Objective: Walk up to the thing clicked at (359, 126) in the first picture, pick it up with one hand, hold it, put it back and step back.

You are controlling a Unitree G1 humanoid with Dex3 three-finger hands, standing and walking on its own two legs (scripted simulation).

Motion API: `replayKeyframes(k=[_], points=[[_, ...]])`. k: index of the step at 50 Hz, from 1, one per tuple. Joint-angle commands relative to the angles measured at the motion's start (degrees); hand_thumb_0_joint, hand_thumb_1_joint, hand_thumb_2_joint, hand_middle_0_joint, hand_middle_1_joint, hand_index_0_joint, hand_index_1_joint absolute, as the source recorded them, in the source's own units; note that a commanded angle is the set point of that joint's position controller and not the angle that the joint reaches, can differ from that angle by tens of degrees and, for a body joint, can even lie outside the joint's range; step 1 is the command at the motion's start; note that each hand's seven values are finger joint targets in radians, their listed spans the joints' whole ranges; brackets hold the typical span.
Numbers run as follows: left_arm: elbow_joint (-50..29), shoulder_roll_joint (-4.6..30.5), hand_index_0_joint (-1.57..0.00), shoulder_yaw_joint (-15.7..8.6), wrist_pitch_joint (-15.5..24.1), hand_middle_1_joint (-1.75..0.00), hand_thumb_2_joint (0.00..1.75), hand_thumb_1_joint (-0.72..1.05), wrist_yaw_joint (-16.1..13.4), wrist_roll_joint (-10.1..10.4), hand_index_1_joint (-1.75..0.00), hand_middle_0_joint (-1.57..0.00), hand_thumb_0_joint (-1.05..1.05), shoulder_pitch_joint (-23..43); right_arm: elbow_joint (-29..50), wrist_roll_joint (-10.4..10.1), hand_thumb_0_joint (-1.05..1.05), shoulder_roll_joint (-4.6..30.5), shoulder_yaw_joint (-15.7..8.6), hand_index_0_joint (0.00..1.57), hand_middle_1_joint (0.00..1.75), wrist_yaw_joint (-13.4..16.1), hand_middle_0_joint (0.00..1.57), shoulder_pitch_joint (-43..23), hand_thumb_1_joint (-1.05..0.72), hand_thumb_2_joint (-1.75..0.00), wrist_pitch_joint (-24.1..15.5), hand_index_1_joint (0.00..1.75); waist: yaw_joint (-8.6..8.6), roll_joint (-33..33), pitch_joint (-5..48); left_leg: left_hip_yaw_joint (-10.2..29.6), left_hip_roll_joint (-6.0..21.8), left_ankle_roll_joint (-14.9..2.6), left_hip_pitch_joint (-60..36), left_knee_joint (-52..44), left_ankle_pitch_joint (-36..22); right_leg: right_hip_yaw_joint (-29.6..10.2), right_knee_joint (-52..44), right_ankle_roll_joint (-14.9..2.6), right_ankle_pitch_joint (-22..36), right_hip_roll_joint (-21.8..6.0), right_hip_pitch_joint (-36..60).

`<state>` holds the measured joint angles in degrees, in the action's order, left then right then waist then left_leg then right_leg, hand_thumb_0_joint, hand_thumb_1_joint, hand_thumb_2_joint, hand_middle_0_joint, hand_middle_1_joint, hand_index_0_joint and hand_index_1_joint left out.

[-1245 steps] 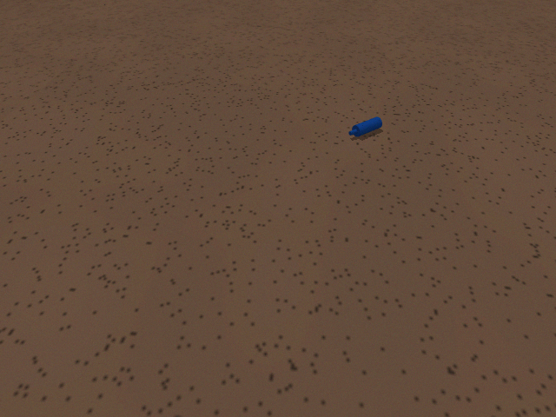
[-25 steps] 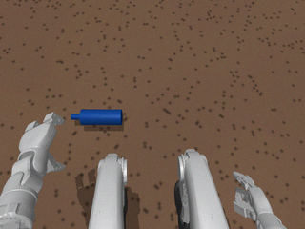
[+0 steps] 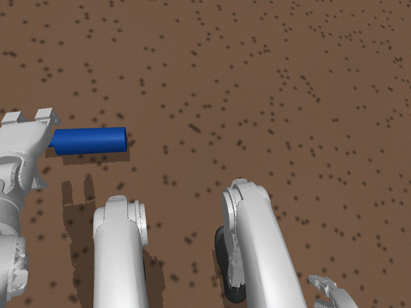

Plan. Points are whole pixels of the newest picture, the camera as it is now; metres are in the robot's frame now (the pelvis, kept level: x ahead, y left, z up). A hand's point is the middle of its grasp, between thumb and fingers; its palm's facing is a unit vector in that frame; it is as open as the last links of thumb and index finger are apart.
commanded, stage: rise first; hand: left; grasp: from above
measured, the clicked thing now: (84, 141) +0.52 +0.25 -0.34
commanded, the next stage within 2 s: none
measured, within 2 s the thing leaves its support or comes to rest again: neither
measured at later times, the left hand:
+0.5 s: hand (50, 144) +0.46 +0.29 -0.19, palm faces -0.46 -0.01 -0.89, open 14.2 cm
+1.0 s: hand (57, 142) +0.48 +0.28 -0.21, palm faces -0.46 -0.02 -0.89, open 14.2 cm
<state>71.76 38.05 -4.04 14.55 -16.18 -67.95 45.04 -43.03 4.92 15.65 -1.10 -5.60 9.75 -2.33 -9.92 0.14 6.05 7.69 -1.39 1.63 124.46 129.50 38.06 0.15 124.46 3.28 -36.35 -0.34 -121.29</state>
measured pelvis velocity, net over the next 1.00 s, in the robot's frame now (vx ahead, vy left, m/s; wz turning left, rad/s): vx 0.02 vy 0.00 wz -0.03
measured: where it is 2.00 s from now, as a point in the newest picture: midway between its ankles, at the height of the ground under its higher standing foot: (184, 289)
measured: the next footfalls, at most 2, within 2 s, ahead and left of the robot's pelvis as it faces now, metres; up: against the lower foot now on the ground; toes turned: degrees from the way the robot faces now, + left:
none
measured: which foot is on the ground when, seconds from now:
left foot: down 0.00-1.00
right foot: down 0.00-1.00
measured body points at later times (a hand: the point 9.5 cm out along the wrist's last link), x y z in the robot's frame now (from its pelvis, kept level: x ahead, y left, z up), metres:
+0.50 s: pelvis +0.01 +0.00 -0.03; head +0.24 +0.07 +0.35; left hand +0.48 +0.28 -0.14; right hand +0.06 -0.27 -0.14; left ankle +0.09 +0.13 -0.34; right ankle +0.11 -0.15 -0.34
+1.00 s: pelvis +0.02 +0.00 -0.04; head +0.26 +0.07 +0.33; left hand +0.50 +0.28 -0.16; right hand +0.05 -0.28 -0.14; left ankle +0.09 +0.13 -0.34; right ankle +0.11 -0.15 -0.34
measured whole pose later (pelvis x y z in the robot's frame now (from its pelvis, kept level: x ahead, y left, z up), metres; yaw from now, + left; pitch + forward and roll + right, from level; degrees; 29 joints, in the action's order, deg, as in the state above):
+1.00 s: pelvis +0.02 +0.00 -0.04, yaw -2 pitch +35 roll -8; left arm 82.0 43.5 -5.5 16.0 -23.0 -75.8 54.2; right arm -42.5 8.8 15.6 2.6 -8.3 8.7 -1.6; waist -14.5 0.5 2.7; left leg 9.1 -1.7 1.8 131.3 136.9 40.9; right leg 0.7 130.9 4.5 -38.6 0.3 -127.8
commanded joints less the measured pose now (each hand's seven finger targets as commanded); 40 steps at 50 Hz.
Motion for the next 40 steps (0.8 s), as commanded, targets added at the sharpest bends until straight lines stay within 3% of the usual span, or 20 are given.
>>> replayKeyframes(k=[1, 3, 6, 8, 16, 19, 24, 28, 29, 30, 33, 34, 40], points=[[-6.35, 15.13, -0.05, -2.42, 0.57, -0.96, 1.04, -0.55, -3.5, -1.74, -0.97, -0.05, 0.0, 19.65, 1.99, 0.55, 0.0, 13.5, -3.9, 0.2, 0.3, 0.33, 0.2, 8.46, -0.9, -0.9, -0.24, 0.3, 0.25, -16.32, 35.01, -4.68, -0.08, -2.26, -29.91, -16.69, -3.08, 7.5, -10.0, -5.11, 3.52, 0.82, 10.56], [-5.44, 14.35, -0.05, -1.47, 0.73, -0.96, 1.04, -0.55, -3.91, -2.53, -0.96, -0.05, 0.0, 21.21, 1.5, 0.96, 0.0, 13.49, -3.78, 0.2, 0.3, 0.06, 0.2, 8.56, -0.9, -0.9, -0.1, 0.3, -0.96, -15.7, 35.08, -4.43, -0.01, -2.28, -29.58, -15.82, -3.41, 7.66, -9.36, -5.14, 4.06, 0.72, 10.25], [-4.86, 14.93, -0.05, -1.72, 0.99, -0.96, 1.03, -0.54, -4.57, -3.57, -0.96, -0.06, 0.0, 22.66, 0.96, 1.37, 0.0, 13.51, -3.56, 0.2, 0.3, -0.15, 0.2, 9.03, -0.9, -0.9, 0.1, 0.3, -0.81, -16.97, 36.17, -4.3, 0.01, -2.13, -30.79, -14.84, -5.97, 7.63, -8.26, -5.01, 5.79, 0.57, 9.31], [-2.65, 15.07, -0.06, -1.67, 1.17, -0.97, 1.02, -0.54, -5.0, -4.87, -0.97, -0.06, 0.0, 22.55, 0.66, 1.86, 0.0, 13.53, -3.28, 0.2, 0.3, -0.41, 0.2, 9.71, -0.9, -0.9, 0.33, 0.3, -1.78, -16.12, 36.56, -4.56, -0.14, -2.23, -30.2, -13.37, -7.7, 7.61, -7.89, -5.01, 7.23, 0.68, 10.03], [1.08, 16.34, -0.06, -1.68, 2.44, -0.97, 1.02, -0.54, -6.67, -7.37, -0.97, -0.06, 0.0, 24.66, 0.4, 2.93, 0.0, 13.36, -2.52, 0.2, 0.3, -0.99, 0.2, 9.64, -0.91, -0.9, 0.75, 0.3, -2.81, -14.26, 34.98, -5.15, -0.52, -3.07, -25.62, -11.11, -6.17, 7.75, -7.1, -4.88, 6.37, 1.13, 9.63], [1.23, 17.75, -0.06, -2.37, 2.72, -0.97, 1.02, -0.54, -7.3, -7.69, -0.97, -0.06, 0.0, 26.08, 0.37, 3.24, 0.0, 13.45, -2.24, 0.2, 0.3, -1.06, 0.2, 9.73, -0.91, -0.9, 0.75, 0.3, -2.96, -14.92, 35.9, -5.39, -0.5, -3.21, -25.68, -10.27, -6.64, 7.8, -6.76, -4.85, 6.99, 1.3, 9.89], [2.51, 16.86, -0.06, -2.1, 2.46, -0.99, 1.01, -0.54, -8.5, -7.81, -0.99, -0.06, 0.0, 26.65, 0.29, 3.73, 0.0, 13.37, -1.78, 0.2, 0.3, -1.26, 0.2, 10.54, -0.91, -0.9, 0.79, 0.3, -3.9, -15.63, 35.73, -5.42, -0.55, -3.2, -25.35, -9.47, -8.04, 8.01, -6.02, -4.74, 8.45, 1.31, 9.67], [1.69, 18.19, -0.06, -2.88, 1.84, -0.98, 1.02, -0.54, -9.06, -7.51, -0.98, -0.06, 0.0, 27.71, 0.37, 3.76, 0.0, 13.66, -1.93, 0.2, 0.3, -1.29, 0.2, 10.77, -0.91, -0.9, 0.66, 0.3, -3.67, -17.35, 36.78, -5.53, -0.26, -3.02, -26.23, -9.27, -8.53, 7.87, -5.47, -4.83, 8.98, 1.28, 9.71], [2.71, 17.07, -0.06, -2.34, 1.52, -1.0, 1.0, -0.54, -9.05, -7.63, -1.0, -0.06, 0.0, 26.09, 0.39, 3.73, 0.0, 13.58, -1.89, 0.2, 0.3, -1.36, 0.2, 10.74, -0.91, -0.9, 0.67, 0.3, -3.55, -17.03, 36.04, -5.47, -0.24, -2.94, -26.6, -9.22, -8.7, 7.93, -5.51, -4.85, 9.13, 1.19, 9.27], [2.19, 17.25, -0.06, -2.2, 1.42, -1.0, 1.01, -0.54, -9.08, -7.52, -0.99, -0.06, 0.0, 27.01, 0.52, 3.7, 0.0, 13.42, -1.73, 0.2, 0.3, -1.46, 0.2, 10.63, -0.91, -0.9, 0.62, 0.3, -4.12, -16.96, 35.63, -5.73, -0.35, -3.18, -25.19, -8.88, -8.15, 7.95, -5.73, -4.88, 8.95, 1.36, 9.78], [2.04, 19.4, -0.07, -3.55, 1.23, -1.0, 1.01, -0.54, -9.29, -7.16, -0.99, -0.06, 0.0, 26.5, 0.57, 3.66, 0.0, 13.74, -1.66, 0.2, 0.3, -1.38, 0.2, 11.06, -0.91, -0.9, 0.64, 0.3, -3.76, -16.53, 37.06, -6.1, -0.38, -3.35, -24.85, -8.07, -9.32, 7.58, -5.84, -4.7, 10.34, 1.39, 11.79], [1.52, 18.72, -0.07, -3.02, 1.26, -1.0, 1.0, -0.54, -9.13, -6.92, -1.0, -0.06, 0.0, 26.9, 0.69, 3.71, 0.0, 13.64, -1.62, 0.2, 0.3, -1.43, 0.2, 11.2, -0.91, -0.9, 0.63, 0.3, -3.65, -16.33, 37.52, -5.99, -0.36, -3.24, -24.63, -8.17, -9.39, 7.64, -5.68, -4.87, 10.37, 1.53, 11.97], [2.7, 18.63, -0.07, -2.91, 1.07, -0.99, 1.01, -0.54, -8.98, -6.84, -0.99, -0.06, 0.0, 27.17, 0.49, 3.6, 0.0, 14.12, -1.39, 0.2, 0.3, -1.58, 0.2, 11.55, -0.91, -0.9, 0.76, 0.3, -4.76, -17.02, 35.64, -5.39, -0.16, -3.02, -24.98, -7.91, -10.59, 8.09, -5.1, -4.83, 11.2, 1.46, 10.38]])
